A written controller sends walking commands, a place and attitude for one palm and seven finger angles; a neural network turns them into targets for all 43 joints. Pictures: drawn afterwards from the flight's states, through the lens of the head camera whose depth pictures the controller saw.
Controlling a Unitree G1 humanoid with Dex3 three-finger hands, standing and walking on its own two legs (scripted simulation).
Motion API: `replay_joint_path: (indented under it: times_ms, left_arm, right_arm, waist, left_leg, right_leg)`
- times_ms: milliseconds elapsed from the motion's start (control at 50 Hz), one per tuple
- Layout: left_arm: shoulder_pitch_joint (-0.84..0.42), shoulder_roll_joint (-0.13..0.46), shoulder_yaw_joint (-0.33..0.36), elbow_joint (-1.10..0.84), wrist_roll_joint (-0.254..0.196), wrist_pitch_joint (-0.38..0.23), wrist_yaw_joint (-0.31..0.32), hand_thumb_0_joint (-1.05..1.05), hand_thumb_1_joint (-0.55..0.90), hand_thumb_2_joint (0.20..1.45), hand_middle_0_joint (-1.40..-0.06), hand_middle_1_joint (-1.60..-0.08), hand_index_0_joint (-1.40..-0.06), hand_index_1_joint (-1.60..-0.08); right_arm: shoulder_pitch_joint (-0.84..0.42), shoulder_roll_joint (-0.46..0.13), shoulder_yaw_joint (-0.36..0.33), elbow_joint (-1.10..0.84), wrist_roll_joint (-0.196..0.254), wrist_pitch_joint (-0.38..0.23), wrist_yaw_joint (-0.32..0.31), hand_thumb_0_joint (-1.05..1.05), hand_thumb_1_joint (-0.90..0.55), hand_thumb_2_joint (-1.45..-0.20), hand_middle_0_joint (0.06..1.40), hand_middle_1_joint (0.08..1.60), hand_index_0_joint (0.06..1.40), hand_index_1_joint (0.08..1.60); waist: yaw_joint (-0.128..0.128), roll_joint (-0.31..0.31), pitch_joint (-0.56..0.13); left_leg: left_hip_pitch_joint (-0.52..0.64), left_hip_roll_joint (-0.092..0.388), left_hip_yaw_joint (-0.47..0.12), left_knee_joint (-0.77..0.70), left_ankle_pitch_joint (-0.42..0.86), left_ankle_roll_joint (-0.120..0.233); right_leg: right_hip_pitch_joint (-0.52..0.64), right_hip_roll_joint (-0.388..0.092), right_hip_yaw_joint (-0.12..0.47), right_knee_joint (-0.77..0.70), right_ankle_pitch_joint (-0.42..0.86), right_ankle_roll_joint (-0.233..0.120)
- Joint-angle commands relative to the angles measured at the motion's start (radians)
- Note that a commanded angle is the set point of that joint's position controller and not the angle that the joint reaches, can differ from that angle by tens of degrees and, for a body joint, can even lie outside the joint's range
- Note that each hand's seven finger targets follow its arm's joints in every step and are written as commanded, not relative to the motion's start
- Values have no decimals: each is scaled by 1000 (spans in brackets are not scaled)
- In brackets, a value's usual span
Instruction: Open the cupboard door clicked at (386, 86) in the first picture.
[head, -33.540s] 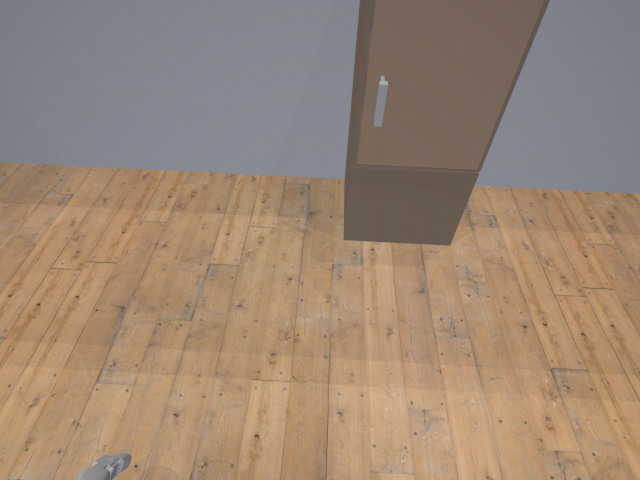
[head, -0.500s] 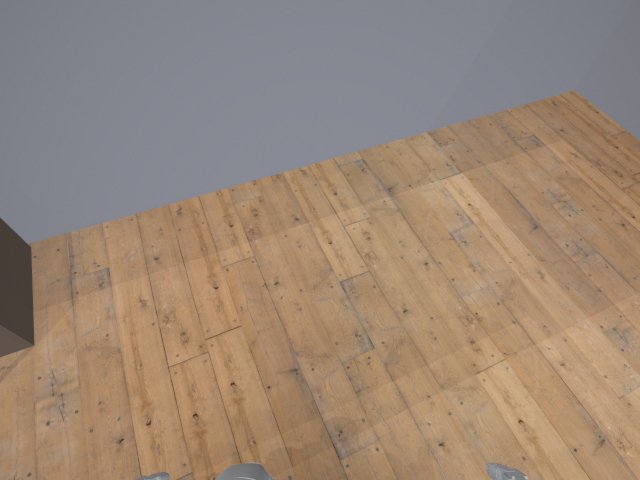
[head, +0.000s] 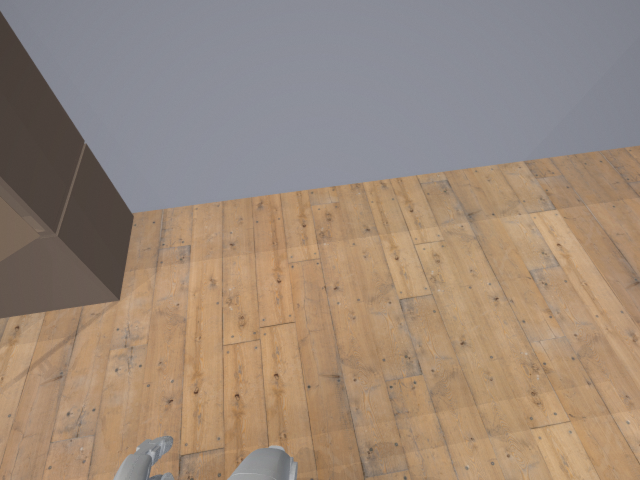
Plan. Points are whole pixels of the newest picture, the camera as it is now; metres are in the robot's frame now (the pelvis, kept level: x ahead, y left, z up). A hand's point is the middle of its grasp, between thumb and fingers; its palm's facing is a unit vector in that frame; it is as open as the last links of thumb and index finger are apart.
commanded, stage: turn to face it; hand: left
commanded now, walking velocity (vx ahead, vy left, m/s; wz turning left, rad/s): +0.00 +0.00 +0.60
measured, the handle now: out of the picture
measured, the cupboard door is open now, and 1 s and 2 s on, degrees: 40 40 40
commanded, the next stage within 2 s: take the last steps up to it in 1.34 s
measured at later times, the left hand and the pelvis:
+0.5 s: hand out of the picture +0.02 +0.26 -0.17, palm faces +0.32 -0.91 -0.25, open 7.3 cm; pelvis +0.00 +0.02 +0.01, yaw +18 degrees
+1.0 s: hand out of the picture -0.05 +0.18 -0.17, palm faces +0.58 -0.78 -0.21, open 7.3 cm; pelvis +0.01 -0.01 +0.00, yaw +37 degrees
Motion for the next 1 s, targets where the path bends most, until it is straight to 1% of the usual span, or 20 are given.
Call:
replay_joint_path:
  times_ms: [0, 120, 180, 200, 220, 240, 260, 320, 380, 540, 620, 640, 660, 680, 700, 720, 780, 900, 940, 980]
  left_arm:
    - [10, 150, 33, -67, -5, -20, 8, 0, 900, 900, -200, -300, -200, -300]
    - [129, 215, 56, -24, 3, -23, 8, 0, 900, 900, -200, -300, -200, -300]
    - [97, 220, 62, -22, -4, -16, 0, 0, 900, 900, -200, -300, -200, -300]
    - [80, 207, 62, -30, -12, -12, -3, 0, 900, 900, -200, -300, -200, -300]
    - [79, 153, 54, -54, -18, -4, -9, 0, 900, 900, -200, -300, -200, -300]
    - [6, 102, 29, -95, -16, 2, -8, 0, 900, 900, -200, -300, -200, -300]
    - [-40, 131, 33, -106, -10, 12, -6, 0, 900, 900, -200, -300, -200, -300]
    - [-34, 131, 44, -53, -4, 21, -9, 0, 900, 900, -200, -300, -200, -300]
    - [3, 119, 42, -28, -5, 19, -17, 0, 900, 900, -200, -300, -200, -300]
    - [-42, 112, 31, -58, -13, 13, -10, 0, 900, 900, -200, -300, -200, -300]
    - [65, 130, 41, -32, -20, 1, -2, 0, 900, 900, -200, -300, -200, -300]
    - [114, 180, 53, -26, -14, -10, 5, 0, 900, 900, -200, -300, -200, -300]
    - [129, 263, 71, -24, 1, -18, 13, 0, 900, 900, -200, -300, -200, -300]
    - [109, 275, 64, -36, 2, -17, 15, 0, 900, 900, -200, -300, -200, -300]
    - [59, 236, 48, -49, -3, -16, 13, 0, 900, 900, -200, -300, -200, -300]
    - [11, 177, 40, -55, -6, -23, 15, 0, 900, 900, -200, -300, -200, -300]
    - [9, 145, 30, -60, -10, -24, 12, 0, 900, 900, -200, -300, -200, -300]
    - [130, 208, 54, -15, 3, -23, 9, 0, 900, 900, -200, -300, -200, -300]
    - [132, 214, 56, -3, 3, -22, 5, 0, 900, 900, -200, -300, -200, -300]
    - [95, 209, 58, -11, -13, -19, -1, 0, 900, 900, -200, -300, -200, -300]
  right_arm:
    - [-42, -66, -14, -95, 6, -17, 10, 0, -900, -900, 200, 300, 200, 300]
    - [-117, -30, 10, -113, 15, -33, 14, 0, -900, -900, 200, 300, 200, 300]
    - [-41, -54, 6, -100, 13, -40, 10, 0, -900, -900, 200, 300, 200, 300]
    - [11, -87, -3, -86, 11, -46, 9, 0, -900, -900, 200, 300, 200, 300]
    - [78, -188, -27, -79, 3, -54, 2, 0, -900, -900, 200, 300, 200, 300]
    - [148, -267, -47, -71, 1, -51, -6, 0, -900, -900, 200, 300, 200, 300]
    - [166, -274, -44, -52, -3, -47, -16, 0, -900, -900, 200, 300, 200, 300]
    - [23, -194, -22, -91, -4, -57, -37, 0, -900, -900, 200, 300, 200, 300]
    - [15, -175, -11, -88, 0, -67, -40, 0, -900, -900, 200, 300, 200, 300]
    - [31, -184, -26, -76, -5, -54, -32, 0, -900, -900, 200, 300, 200, 300]
    - [-31, -172, -31, -96, 5, -43, -29, 0, -900, -900, 200, 300, 200, 300]
    - [-44, -136, -27, -105, 14, -43, -24, 0, -900, -900, 200, 300, 200, 300]
    - [-35, -72, -20, -123, 21, -46, -19, 0, -900, -900, 200, 300, 200, 300]
    - [-48, -100, -24, -130, 11, -43, -16, 0, -900, -900, 200, 300, 200, 300]
    - [-26, -102, -23, -121, 4, -39, -8, 0, -900, -900, 200, 300, 200, 300]
    - [-12, -98, -27, -90, 1, -30, -6, 0, -900, -900, 200, 300, 200, 300]
    - [-27, -70, -15, -80, 7, -19, 7, 0, -900, -900, 200, 300, 200, 300]
    - [-120, -28, 12, -104, 14, -34, 11, 0, -900, -900, 200, 300, 200, 300]
    - [-85, -32, 12, -96, 15, -40, 9, 0, -900, -900, 200, 300, 200, 300]
    - [16, -76, 5, -70, 10, -51, 4, 0, -900, -900, 200, 300, 200, 300]
  waist:
    - [17, -266, -88]
    - [77, -227, -146]
    - [31, -212, -158]
    - [-4, -138, -179]
    - [-40, 120, -225]
    - [-79, 293, -219]
    - [-83, 190, -205]
    - [-18, 175, -128]
    - [8, 97, -164]
    - [-4, 142, -162]
    - [52, 127, -174]
    - [80, 19, -193]
    - [87, -257, -188]
    - [81, -287, -154]
    - [47, -220, -123]
    - [17, -241, -107]
    - [11, -266, -95]
    - [75, -225, -126]
    - [58, -243, -145]
    - [-6, -177, -187]
  left_leg:
    - [-70, 57, 59, 131, 31, -34]
    - [43, 39, 153, -247, 4, -31]
    - [215, 29, 162, -459, 166, -11]
    - [348, 49, 125, -566, 295, 6]
    - [501, 255, -156, -620, 495, 97]
    - [524, 446, -400, -655, 796, 228]
    - [471, 465, -380, -647, 737, 283]
    - [316, 305, -272, -680, 527, 207]
    - [366, 254, -221, -667, 588, 182]
    - [322, 227, -304, -649, 546, 193]
    - [162, 163, -332, -578, 470, 141]
    - [43, 106, -293, -492, 341, 94]
    - [-128, -31, -87, -273, 29, 11]
    - [-118, -33, -20, -18, -150, -5]
    - [-102, 3, -43, 108, -99, 2]
    - [-114, 24, -35, 171, -35, -10]
    - [-95, 48, 40, 134, 34, -37]
    - [38, 32, 142, -244, 16, -28]
    - [123, 16, 159, -366, 73, -16]
    - [332, 26, 134, -570, 301, 9]
  right_leg:
    - [104, -244, 94, -242, 368, -111]
    - [249, -294, 46, -130, 607, -122]
    - [155, -283, -15, -36, 497, -63]
    - [55, -262, -49, 58, 400, -18]
    - [-155, -153, -109, 258, 60, 54]
    - [-331, -57, -52, 463, -379, 93]
    - [-341, -69, 54, 562, -348, 73]
    - [-325, -56, 95, 601, -157, 71]
    - [-299, -30, 86, 551, -87, 81]
    - [-152, 35, 72, 239, -126, 71]
    - [127, 65, 57, -77, 34, 50]
    - [270, -23, 149, -218, 53, 31]
    - [354, -297, 409, -318, 58, -62]
    - [205, -444, 480, -330, 156, -157]
    - [129, -389, 379, -305, 183, -176]
    - [130, -316, 299, -280, 267, -154]
    - [167, -235, 98, -218, 508, -118]
    - [247, -277, 59, -122, 656, -120]
    - [233, -269, 35, -66, 663, -91]
    - [116, -240, -25, 74, 561, -25]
